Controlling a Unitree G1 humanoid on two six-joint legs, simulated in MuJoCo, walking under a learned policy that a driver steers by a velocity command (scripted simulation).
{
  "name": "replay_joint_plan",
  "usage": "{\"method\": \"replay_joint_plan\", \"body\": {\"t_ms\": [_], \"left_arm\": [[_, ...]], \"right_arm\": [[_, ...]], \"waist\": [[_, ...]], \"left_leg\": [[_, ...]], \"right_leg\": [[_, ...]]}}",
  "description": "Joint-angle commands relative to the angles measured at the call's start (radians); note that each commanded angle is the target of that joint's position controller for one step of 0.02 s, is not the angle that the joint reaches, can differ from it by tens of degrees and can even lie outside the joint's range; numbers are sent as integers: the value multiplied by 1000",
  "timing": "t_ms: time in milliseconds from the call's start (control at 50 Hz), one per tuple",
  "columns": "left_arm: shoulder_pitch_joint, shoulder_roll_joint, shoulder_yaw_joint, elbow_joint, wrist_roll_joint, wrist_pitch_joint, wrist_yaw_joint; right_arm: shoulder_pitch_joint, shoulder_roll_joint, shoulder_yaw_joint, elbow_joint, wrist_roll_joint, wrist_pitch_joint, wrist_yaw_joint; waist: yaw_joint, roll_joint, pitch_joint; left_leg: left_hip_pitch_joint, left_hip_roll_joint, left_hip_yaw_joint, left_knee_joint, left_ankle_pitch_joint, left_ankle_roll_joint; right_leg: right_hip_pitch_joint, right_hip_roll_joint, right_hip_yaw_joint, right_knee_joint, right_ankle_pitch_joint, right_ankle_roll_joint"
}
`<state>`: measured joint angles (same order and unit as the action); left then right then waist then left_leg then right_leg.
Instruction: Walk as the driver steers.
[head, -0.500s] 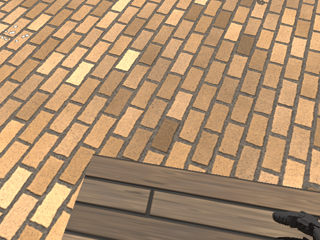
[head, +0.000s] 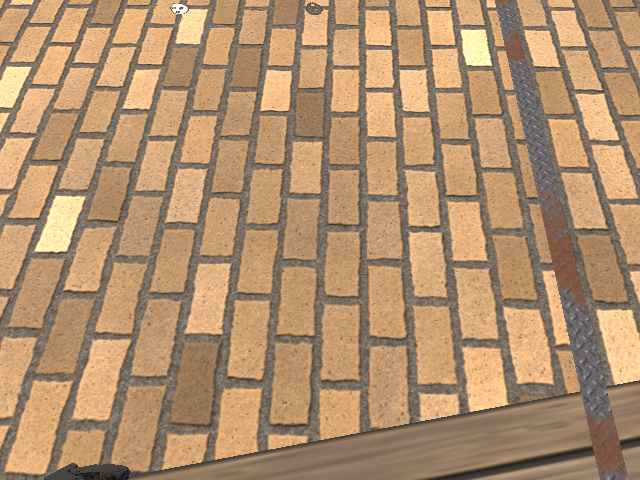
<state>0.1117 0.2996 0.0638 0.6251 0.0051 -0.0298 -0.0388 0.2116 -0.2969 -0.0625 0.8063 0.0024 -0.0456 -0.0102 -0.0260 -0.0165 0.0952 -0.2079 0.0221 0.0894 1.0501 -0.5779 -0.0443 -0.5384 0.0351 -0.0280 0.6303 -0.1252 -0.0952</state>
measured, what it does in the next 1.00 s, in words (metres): walks ahead: left foot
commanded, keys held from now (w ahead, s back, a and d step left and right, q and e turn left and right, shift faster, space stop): e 0.28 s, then q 0.72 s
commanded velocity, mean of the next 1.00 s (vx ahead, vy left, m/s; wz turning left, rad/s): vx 0.04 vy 0.00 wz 0.00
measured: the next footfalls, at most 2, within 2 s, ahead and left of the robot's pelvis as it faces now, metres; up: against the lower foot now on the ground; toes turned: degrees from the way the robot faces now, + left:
left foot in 0.42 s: +0.20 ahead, +0.16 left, +0.00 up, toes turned -14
left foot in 1.04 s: +0.16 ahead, +0.20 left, +0.00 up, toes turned +7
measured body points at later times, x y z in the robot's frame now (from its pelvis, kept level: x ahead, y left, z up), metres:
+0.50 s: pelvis +0.11 +0.04 +0.02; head +0.12 +0.04 +0.47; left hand +0.33 +0.25 -0.07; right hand +0.18 -0.25 -0.09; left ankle +0.16 +0.17 -0.71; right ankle +0.12 -0.07 -0.71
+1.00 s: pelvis +0.12 +0.07 +0.02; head +0.16 +0.09 +0.47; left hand +0.24 +0.37 -0.08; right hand +0.32 -0.19 -0.06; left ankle +0.12 +0.19 -0.69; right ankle +0.13 -0.07 -0.71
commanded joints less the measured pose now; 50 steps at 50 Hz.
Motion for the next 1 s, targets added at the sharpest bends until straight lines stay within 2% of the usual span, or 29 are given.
{"method": "replay_joint_plan", "body": {"t_ms": [20, 40, 60, 80, 120, 160, 220, 280, 340, 380, 420, 440, 460, 480, 500, 520, 560, 620, 680, 720, 760, 780, 800, 820, 840, 860, 920, 960, 1000], "left_arm": [[152, 187, 58, -70, -11, -13, 5], [109, 155, 50, -70, -23, -11, 11], [78, 138, 44, -76, -19, -6, 19], [62, 137, 43, -84, -5, -1, 24], [51, 149, 48, -86, 3, 1, 31], [67, 169, 55, -81, -2, 8, 45], [59, 175, 57, -89, -12, 33, 65], [47, 169, 55, -98, -9, 50, 74], [50, 128, 38, -93, 7, 55, 70], [58, 84, 15, -78, 14, 54, 61], [85, 23, -13, -43, 15, 47, 51], [140, 15, -16, -26, 32, 38, 49], [229, 31, -8, -16, 39, 29, 45], [172, 60, -4, -18, 46, 25, 47], [98, 96, 8, -25, 36, 27, 51], [56, 94, 12, -32, 29, 33, 58], [49, 83, 14, -44, 25, 42, 65], [60, 60, 19, -42, 16, 33, 69], [70, 51, 31, -40, 9, 26, 66], [80, 63, 42, -40, 8, 24, 63], [100, 97, 55, -41, 12, 26, 65], [111, 120, 61, -39, 17, 24, 67], [98, 116, 58, -51, 18, 19, 74], [106, 111, 51, -58, 17, 14, 80], [78, 110, 49, -62, 11, 12, 85], [46, 121, 52, -58, 1, 13, 86], [26, 152, 63, -48, 0, 34, 86], [37, 160, 68, -40, -7, 45, 83], [36, 163, 68, -32, -28, 46, 79]], "right_arm": [[-12, -139, -15, -121, 17, -25, 8], [-30, -126, -13, -112, 0, -17, -7], [-28, -137, -18, -115, -6, -4, -15], [-17, -143, -21, -113, -6, 10, -17], [8, -112, -15, -103, -13, 22, -22], [-10, -93, -8, -104, -17, 29, -29], [-54, -93, -7, -113, -11, 42, -32], [-104, -91, -9, -127, -5, 43, -29], [-89, -89, -6, -117, -2, 32, -21], [-82, -74, 0, -119, -5, 21, -9], [-52, -36, 13, -107, -19, 9, 9], [-72, -96, 5, -120, -35, 7, 10], [-142, -143, 1, -132, -41, 9, 6], [-157, -96, 6, -130, -33, 13, 8], [-138, -95, 6, -131, -22, 13, 12], [-118, -123, -2, -124, -13, 13, 13], [-102, -154, -12, -129, -1, 10, 9], [-76, -150, -20, -147, 10, 25, -4], [-75, -150, -30, -175, 16, 45, -12], [-84, -142, -33, -197, 20, 56, -13], [-83, -123, -31, -213, 20, 61, -8], [-68, -109, -29, -218, 16, 62, -3], [-68, -122, -37, -220, 12, 63, 3], [-79, -151, -52, -223, 13, 66, 8], [-70, -145, -56, -217, 21, 73, 10], [-67, -114, -46, -214, 25, 81, 11], [-94, -65, -22, -232, 25, 86, 24], [-94, -82, -26, -247, 31, 87, 36], [-41, -97, -38, -238, 27, 90, 42]], "waist": [[89, -17, -396], [57, 47, -294], [28, 23, -250], [6, -4, -233], [-10, -26, -231], [-3, -31, -248], [11, -60, -256], [30, -101, -215], [50, -134, -227], [52, -133, -236], [22, -100, -215], [66, -9, -198], [161, 148, -173], [128, 182, -157], [85, 156, -128], [66, 148, -119], [59, 177, -99], [40, 162, -127], [30, 123, -154], [27, 61, -160], [27, -62, -155], [23, -153, -159], [33, -203, -171], [44, -136, -165], [26, -64, -156], [14, -48, -133], [38, -111, -145], [50, -153, -179], [22, -144, -198]], "left_leg": [[-481, -20, -198, 363, 24, 10], [-474, 17, -192, 289, 85, 4], [-424, 34, -199, 231, 124, 3], [-362, 34, -197, 194, 144, 2], [-316, 18, -178, 106, 160, -16], [-315, 2, -176, 18, 193, -38], [-319, -9, -194, -81, 269, -56], [-306, -24, -205, -186, 306, -54], [-241, 2, -180, -269, 301, -44], [-154, 13, -161, -364, 295, -23], [12, 22, -158, -635, 497, 17], [47, 110, -271, -662, 649, 59], [-5, 177, -349, -647, 712, 138], [-111, 166, -368, -679, 519, 169], [-135, 121, -349, -689, 406, 143], [-145, 108, -351, -688, 377, 125], [-138, 112, -387, -684, 411, 132], [-90, 107, -429, -639, 505, 160], [-89, 82, -452, -588, 545, 169], [-134, 37, -421, -533, 514, 143], [-241, -45, -313, -397, 396, 82], [-305, -81, -239, -287, 268, 50], [-357, -69, -192, -87, 9, 26], [-399, -43, -193, 96, -65, 6], [-409, -16, -201, 146, -38, -3], [-414, 8, -190, 83, 20, -10], [-298, 16, -96, -102, 119, -24], [-216, 4, -59, -239, 157, -15], [-115, -28, -11, -427, 292, 13]], "right_leg": [[700, -333, 551, -224, 458, -274], [563, -287, 482, -247, 395, -229], [452, -261, 442, -270, 383, -214], [371, -237, 419, -292, 373, -200], [297, -210, 370, -294, 449, -195], [288, -193, 353, -282, 465, -188], [279, -165, 379, -285, 224, -154], [251, -138, 425, -300, -26, -125], [276, -163, 414, -261, 4, -122], [283, -178, 412, -218, 88, -118], [246, -134, 357, -188, 48, -52], [226, -70, 296, -120, -69, 6], [239, 10, 198, -109, -210, 55], [322, -2, 170, -139, -169, 88], [337, 2, 164, -129, -138, 91], [343, 5, 151, -110, -114, 85], [322, 2, 137, -101, -97, 79], [299, 9, 105, -80, -87, 82], [308, 0, 97, -82, -66, 75], [344, -38, 127, -122, -30, 50], [409, -165, 250, -206, 54, -30], [447, -290, 366, -249, 164, -107], [457, -412, 455, -265, 304, -193], [449, -458, 468, -267, 405, -235], [438, -431, 400, -255, 405, -210], [430, -378, 314, -254, 369, -163], [401, -289, 138, -243, 392, -116], [413, -294, 96, -221, 383, -108], [404, -301, 65, -161, 311, -76]]}}
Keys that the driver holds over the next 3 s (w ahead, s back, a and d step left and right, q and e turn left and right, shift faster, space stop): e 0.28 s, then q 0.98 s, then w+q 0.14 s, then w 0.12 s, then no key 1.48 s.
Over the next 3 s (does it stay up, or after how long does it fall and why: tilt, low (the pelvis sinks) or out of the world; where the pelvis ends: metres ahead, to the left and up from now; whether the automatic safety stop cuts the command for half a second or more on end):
stays up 0.25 0.15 0.02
